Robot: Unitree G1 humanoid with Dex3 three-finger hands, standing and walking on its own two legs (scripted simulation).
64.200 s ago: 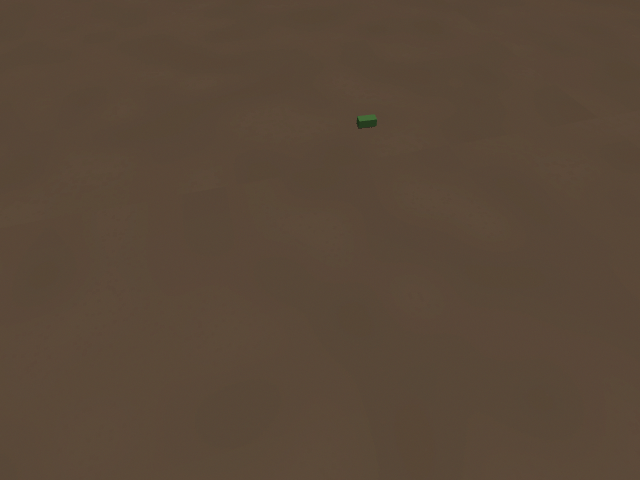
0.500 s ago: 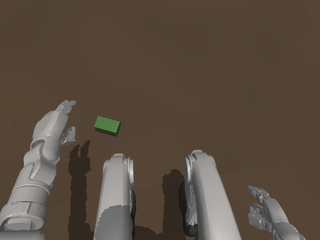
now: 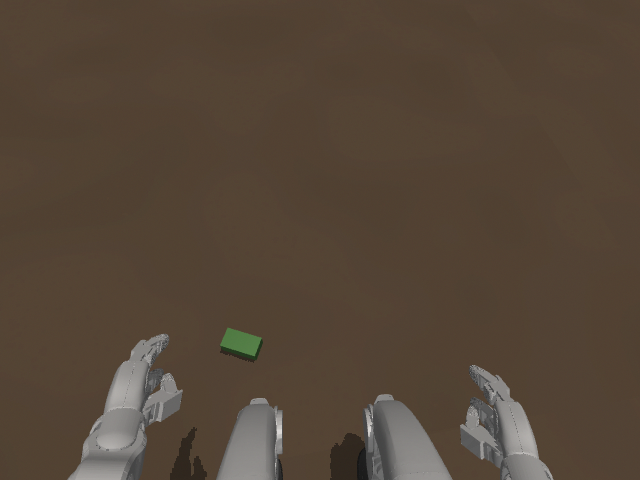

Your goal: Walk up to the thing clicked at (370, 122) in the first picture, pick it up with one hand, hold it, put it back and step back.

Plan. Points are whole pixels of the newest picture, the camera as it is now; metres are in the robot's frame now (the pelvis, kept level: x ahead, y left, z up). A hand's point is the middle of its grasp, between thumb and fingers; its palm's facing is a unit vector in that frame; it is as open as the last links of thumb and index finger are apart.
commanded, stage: home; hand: left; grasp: from above
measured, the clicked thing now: (242, 343) +0.46 +0.19 -0.62
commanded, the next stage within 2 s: none
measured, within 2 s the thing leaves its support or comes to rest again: neither
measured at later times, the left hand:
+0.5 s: hand (147, 415) +0.20 +0.19 +0.03, palm faces +0.09 -0.98 -0.19, open 7.4 cm
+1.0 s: hand (153, 409) +0.20 +0.18 +0.03, palm faces +0.07 -0.98 -0.19, open 7.4 cm
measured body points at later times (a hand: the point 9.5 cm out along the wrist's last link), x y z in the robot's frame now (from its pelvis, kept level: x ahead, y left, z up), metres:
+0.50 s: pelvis +0.04 +0.00 +0.08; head +0.06 +0.01 +0.53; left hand +0.19 +0.24 +0.05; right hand +0.22 -0.24 +0.02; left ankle +0.05 +0.12 -0.60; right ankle +0.05 -0.14 -0.60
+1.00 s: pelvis +0.04 +0.00 +0.08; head +0.06 +0.01 +0.53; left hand +0.19 +0.23 +0.05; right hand +0.20 -0.24 +0.01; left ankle +0.05 +0.12 -0.60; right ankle +0.05 -0.14 -0.60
